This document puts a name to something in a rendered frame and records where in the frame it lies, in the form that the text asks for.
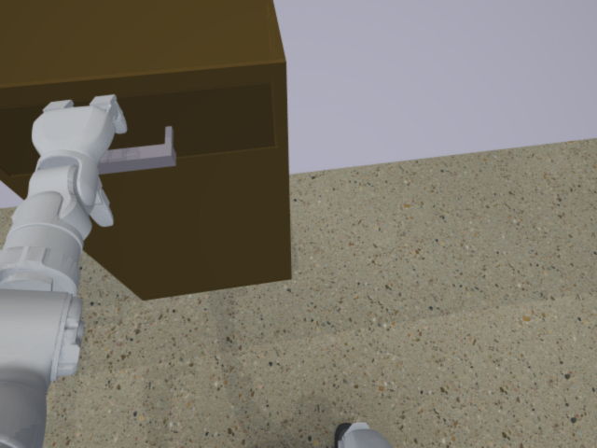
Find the handle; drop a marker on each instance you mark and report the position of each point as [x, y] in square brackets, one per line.
[140, 158]

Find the robot right shin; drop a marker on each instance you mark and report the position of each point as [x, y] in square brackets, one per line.
[357, 426]

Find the drawer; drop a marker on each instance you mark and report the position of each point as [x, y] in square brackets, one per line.
[205, 120]

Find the left robot hand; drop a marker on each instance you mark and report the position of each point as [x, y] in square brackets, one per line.
[88, 130]

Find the cabinet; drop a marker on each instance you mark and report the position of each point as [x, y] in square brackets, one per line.
[214, 221]

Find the robot left upper arm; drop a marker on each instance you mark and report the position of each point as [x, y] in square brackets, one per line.
[40, 339]

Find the robot left forearm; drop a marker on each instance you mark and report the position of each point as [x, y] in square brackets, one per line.
[45, 242]

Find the right robot thigh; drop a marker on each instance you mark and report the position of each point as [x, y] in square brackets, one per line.
[364, 438]

